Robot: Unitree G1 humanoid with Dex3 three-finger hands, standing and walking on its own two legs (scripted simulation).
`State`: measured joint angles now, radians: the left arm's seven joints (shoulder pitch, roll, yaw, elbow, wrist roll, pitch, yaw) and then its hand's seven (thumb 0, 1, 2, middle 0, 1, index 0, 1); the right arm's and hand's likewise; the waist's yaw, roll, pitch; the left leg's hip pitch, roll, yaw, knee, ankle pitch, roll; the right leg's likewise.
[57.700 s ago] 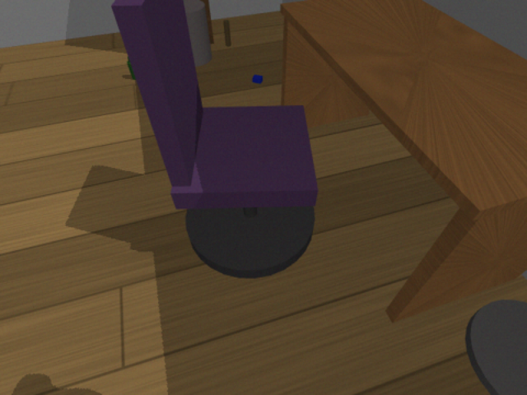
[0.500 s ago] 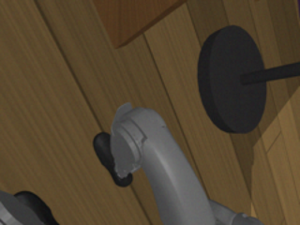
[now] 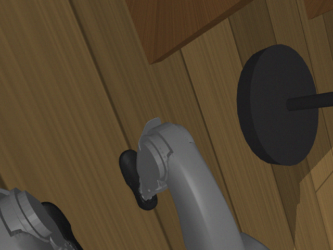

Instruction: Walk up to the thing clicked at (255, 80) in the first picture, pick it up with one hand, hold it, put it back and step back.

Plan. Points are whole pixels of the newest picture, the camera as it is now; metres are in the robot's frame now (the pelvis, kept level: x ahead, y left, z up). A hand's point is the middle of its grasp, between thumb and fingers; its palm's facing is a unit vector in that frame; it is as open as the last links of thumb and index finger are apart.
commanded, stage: settle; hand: left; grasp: from above
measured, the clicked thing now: out of the picture +0.47 +0.38 -0.27
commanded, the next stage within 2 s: lift in 0.36 s
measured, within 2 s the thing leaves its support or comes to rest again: neither
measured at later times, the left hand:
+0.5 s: hand out of the picture +0.46 +0.34 -0.17, palm faces -0.12 -0.41 -0.90, open 5.4 cm
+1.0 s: hand out of the picture +0.41 +0.35 -0.06, palm faces -0.11 -0.40 -0.91, open 5.3 cm
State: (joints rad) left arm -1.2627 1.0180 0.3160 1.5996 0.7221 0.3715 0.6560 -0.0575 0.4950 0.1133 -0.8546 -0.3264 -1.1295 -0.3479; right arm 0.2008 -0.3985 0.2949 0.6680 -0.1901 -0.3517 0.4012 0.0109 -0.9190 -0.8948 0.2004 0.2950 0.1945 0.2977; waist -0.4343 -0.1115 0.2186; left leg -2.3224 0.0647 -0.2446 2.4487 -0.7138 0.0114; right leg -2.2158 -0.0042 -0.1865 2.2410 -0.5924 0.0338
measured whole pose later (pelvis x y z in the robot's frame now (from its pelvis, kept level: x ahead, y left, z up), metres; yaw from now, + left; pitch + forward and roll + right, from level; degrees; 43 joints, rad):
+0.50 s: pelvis +0.00 -0.01 +0.00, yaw +5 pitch +33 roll -9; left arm -1.26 0.82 0.32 1.67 0.79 0.41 0.59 -0.04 0.49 0.16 -0.82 -0.36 -1.14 -0.38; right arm 0.23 -0.36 0.15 0.85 -0.17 -0.37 0.36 0.00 -0.90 -0.89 0.20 0.29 0.19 0.30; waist -0.38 0.00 0.06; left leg -2.32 0.06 -0.15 2.41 -0.69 0.01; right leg -2.26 -0.02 -0.11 2.27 -0.60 0.02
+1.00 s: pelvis +0.00 -0.01 +0.05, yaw +10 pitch +36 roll -4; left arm -1.07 0.57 0.26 1.44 0.74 0.47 0.46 -0.05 0.50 0.15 -0.81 -0.36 -1.13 -0.39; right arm 0.21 -0.32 0.00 0.92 -0.10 -0.28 0.28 0.01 -0.91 -0.90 0.20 0.30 0.20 0.30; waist -0.23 0.06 -0.15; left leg -2.17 0.06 -0.06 2.23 -0.69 0.01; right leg -2.16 -0.04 -0.03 2.16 -0.62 0.01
